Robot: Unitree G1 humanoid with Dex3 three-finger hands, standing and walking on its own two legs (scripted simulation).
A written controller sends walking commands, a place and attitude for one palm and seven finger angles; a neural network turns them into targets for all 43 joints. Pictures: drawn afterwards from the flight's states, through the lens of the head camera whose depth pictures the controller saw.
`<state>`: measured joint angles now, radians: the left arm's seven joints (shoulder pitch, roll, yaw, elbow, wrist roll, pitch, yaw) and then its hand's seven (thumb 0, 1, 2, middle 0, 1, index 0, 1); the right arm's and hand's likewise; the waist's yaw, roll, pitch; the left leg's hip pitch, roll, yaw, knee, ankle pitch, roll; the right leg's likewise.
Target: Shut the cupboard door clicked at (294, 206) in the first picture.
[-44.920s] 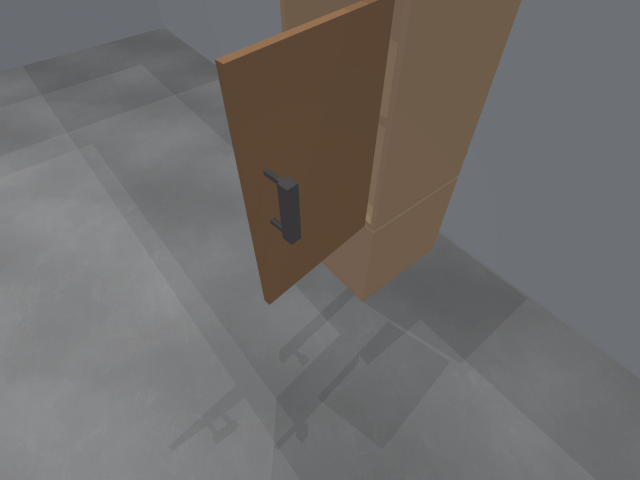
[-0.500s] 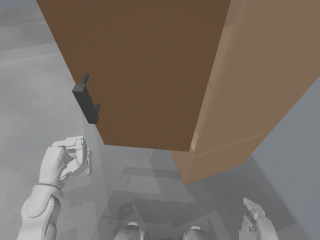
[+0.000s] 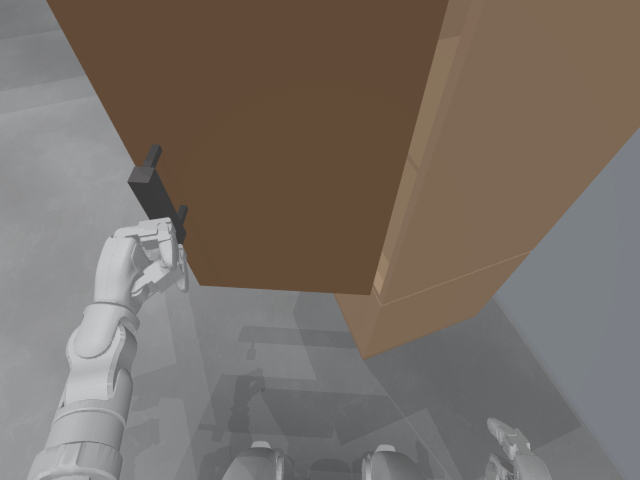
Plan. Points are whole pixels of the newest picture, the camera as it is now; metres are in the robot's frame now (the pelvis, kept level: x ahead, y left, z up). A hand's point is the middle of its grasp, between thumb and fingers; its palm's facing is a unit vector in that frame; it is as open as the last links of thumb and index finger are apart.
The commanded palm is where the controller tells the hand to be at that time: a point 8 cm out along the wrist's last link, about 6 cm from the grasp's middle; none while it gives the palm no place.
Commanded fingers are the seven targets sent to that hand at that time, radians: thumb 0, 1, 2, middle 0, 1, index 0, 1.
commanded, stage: bring the fist close to the handle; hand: left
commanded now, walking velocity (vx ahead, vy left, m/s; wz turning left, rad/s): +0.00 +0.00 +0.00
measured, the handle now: (165, 197) +0.47 +0.23 +0.05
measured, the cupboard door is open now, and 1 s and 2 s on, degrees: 66 63 48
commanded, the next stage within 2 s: push the door shut along its arc in 0.44 s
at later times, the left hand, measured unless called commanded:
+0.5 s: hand (169, 262) +0.36 +0.20 +0.05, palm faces -0.03 -1.00 -0.02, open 3.1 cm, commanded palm +0.34 +0.25 +0.06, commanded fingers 0.00 0.90 0.90 -1.30 -1.50 -1.30 -1.50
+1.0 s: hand (177, 237) +0.40 +0.20 +0.05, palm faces -0.15 -0.99 -0.03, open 3.0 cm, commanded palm +0.41 +0.23 +0.06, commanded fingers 0.00 0.90 0.90 -1.30 -1.50 -1.30 -1.50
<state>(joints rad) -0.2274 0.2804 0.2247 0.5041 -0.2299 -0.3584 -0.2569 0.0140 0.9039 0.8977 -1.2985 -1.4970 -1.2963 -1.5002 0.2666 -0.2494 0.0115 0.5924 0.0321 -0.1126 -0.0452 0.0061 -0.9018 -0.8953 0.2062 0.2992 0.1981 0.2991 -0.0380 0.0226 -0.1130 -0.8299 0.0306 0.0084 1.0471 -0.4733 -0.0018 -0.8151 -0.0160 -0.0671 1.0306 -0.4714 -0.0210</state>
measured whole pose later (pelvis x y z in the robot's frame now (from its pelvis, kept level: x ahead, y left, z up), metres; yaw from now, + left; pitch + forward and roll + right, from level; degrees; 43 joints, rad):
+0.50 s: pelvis +0.00 +0.00 +0.00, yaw +0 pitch +15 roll -1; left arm -0.29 0.31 0.26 0.61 -0.25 -0.40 -0.31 0.01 0.90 0.90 -1.30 -1.50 -1.30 -1.50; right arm 0.28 -0.26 0.00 0.60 0.04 -0.08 -0.05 0.01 -0.90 -0.90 0.21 0.30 0.20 0.30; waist -0.04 0.02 -0.11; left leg -0.83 0.03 0.01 1.04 -0.47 0.00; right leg -0.81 -0.01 -0.07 1.01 -0.46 -0.02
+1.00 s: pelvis -0.01 +0.01 -0.01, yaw +0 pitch +17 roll -2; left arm -0.56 0.38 0.23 0.86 -0.22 -0.39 -0.40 -0.01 0.91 0.95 -1.30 -1.50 -1.30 -1.50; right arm 0.30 -0.27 0.02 0.63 0.04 -0.07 -0.05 0.00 -0.90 -0.90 0.21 0.30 0.20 0.30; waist -0.06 0.02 -0.11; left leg -0.91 0.02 -0.01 1.08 -0.46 0.01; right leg -0.88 -0.02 -0.08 1.04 -0.45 -0.01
